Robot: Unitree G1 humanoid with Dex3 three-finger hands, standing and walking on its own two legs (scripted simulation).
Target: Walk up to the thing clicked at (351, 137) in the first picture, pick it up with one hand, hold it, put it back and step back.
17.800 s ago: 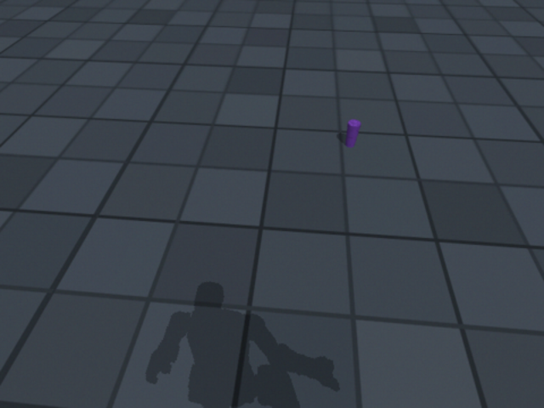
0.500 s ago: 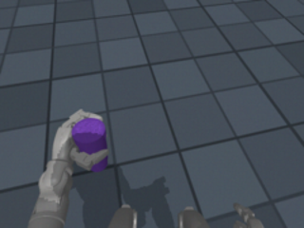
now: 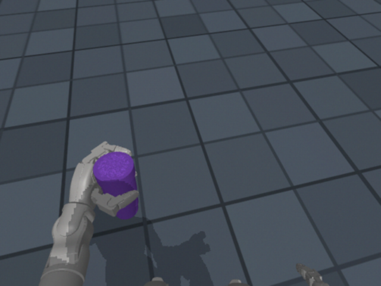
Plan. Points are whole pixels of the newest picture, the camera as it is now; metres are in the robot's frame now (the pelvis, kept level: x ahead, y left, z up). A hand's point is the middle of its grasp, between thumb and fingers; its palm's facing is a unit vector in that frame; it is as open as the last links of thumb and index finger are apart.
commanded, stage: lift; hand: left
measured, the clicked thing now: (120, 189) +0.33 +0.17 +0.01
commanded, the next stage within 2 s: hold in 0.20 s
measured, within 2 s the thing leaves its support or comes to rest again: neither
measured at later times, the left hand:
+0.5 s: hand (116, 173) +0.34 +0.16 +0.06, palm faces -0.06 -1.00 +0.01, open 10.3 cm
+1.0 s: hand (113, 171) +0.33 +0.16 +0.08, palm faces -0.06 -1.00 -0.01, open 10.3 cm
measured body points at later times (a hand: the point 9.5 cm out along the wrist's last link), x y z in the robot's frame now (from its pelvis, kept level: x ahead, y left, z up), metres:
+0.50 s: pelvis +0.01 +0.00 +0.02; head +0.05 +0.01 +0.46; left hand +0.33 +0.22 +0.07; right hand +0.13 -0.25 -0.09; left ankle +0.02 +0.13 -0.68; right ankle +0.01 -0.13 -0.68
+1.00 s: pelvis +0.00 +0.00 +0.03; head +0.04 +0.01 +0.47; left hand +0.33 +0.22 +0.08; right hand +0.13 -0.24 -0.08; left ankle +0.01 +0.13 -0.68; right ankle +0.01 -0.13 -0.68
